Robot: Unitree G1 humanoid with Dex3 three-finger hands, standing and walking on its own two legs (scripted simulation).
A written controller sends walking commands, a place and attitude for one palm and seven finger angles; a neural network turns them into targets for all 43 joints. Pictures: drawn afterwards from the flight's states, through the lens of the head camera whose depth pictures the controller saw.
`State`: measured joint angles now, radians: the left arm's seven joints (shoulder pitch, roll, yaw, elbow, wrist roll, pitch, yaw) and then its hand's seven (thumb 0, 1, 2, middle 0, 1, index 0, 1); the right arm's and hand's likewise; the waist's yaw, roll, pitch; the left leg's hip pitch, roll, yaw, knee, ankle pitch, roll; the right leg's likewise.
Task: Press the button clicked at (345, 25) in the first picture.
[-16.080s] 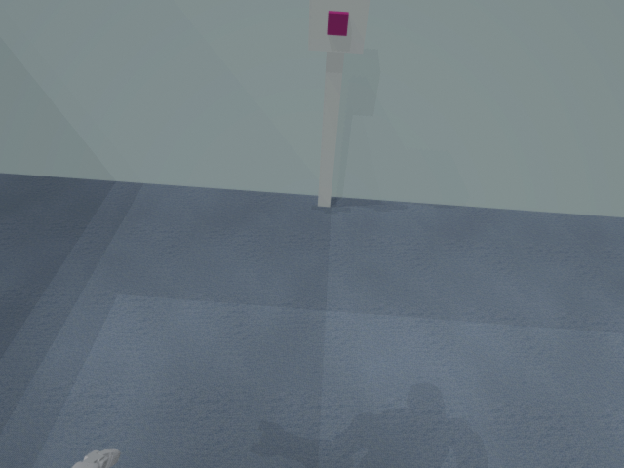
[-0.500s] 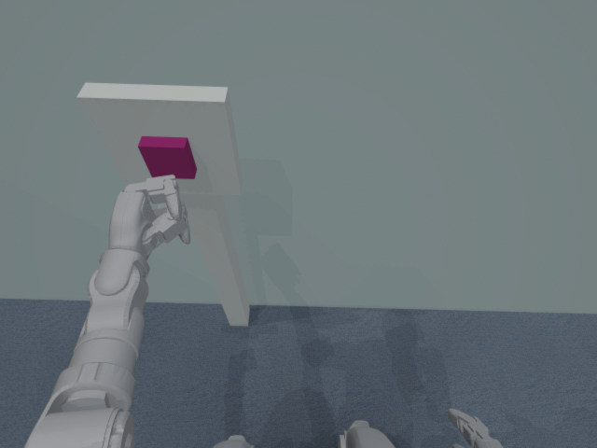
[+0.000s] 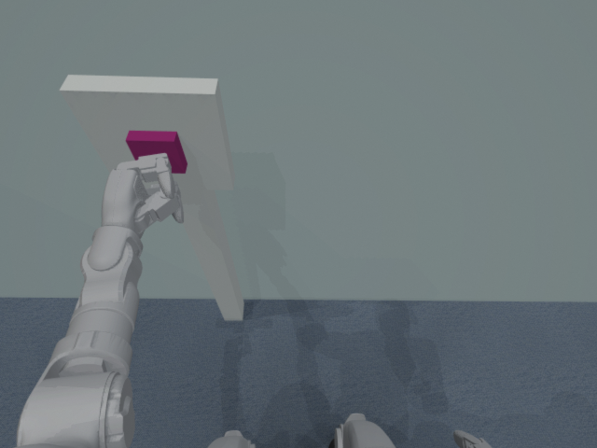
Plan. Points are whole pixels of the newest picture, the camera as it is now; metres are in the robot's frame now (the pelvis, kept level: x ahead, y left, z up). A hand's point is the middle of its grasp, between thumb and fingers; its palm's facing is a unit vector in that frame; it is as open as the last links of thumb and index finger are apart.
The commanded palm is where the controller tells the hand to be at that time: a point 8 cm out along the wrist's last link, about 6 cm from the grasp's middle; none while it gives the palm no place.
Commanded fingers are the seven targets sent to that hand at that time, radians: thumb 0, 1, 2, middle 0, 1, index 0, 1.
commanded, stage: press the button with the knuckle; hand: left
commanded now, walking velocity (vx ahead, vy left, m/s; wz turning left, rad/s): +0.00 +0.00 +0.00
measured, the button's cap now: (159, 150) +0.49 +0.19 +0.10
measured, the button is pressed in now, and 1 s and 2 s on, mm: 1 14 0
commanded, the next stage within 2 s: hold the button down briefly in 0.58 s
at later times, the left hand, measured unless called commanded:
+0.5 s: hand (172, 189) +0.45 +0.17 +0.07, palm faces -0.03 -1.00 -0.04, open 2.8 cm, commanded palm +0.45 +0.21 +0.07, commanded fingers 0.00 0.90 0.90 -1.30 -1.50 -1.30 -1.50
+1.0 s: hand (172, 188) +0.45 +0.17 +0.07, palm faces -0.03 -1.00 -0.05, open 2.8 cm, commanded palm +0.45 +0.22 +0.07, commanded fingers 0.00 0.90 0.90 -1.30 -1.50 -1.30 -1.50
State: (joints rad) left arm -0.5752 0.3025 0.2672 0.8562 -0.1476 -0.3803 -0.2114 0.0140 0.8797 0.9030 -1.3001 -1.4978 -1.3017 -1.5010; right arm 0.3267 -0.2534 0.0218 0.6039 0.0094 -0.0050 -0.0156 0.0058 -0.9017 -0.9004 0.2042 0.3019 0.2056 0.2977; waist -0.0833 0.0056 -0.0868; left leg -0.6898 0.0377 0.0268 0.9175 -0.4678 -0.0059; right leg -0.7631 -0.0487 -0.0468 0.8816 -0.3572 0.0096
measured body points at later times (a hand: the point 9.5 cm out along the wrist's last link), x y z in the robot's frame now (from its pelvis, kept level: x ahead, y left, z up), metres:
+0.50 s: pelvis -0.02 +0.00 -0.01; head +0.08 +0.01 +0.43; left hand +0.44 +0.23 +0.07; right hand +0.04 -0.26 -0.13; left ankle -0.01 +0.12 -0.69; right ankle +0.04 -0.13 -0.69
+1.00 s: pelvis -0.04 +0.00 -0.02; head +0.06 +0.02 +0.42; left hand +0.44 +0.23 +0.07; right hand +0.00 -0.26 -0.13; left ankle -0.01 +0.12 -0.69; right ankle +0.04 -0.13 -0.69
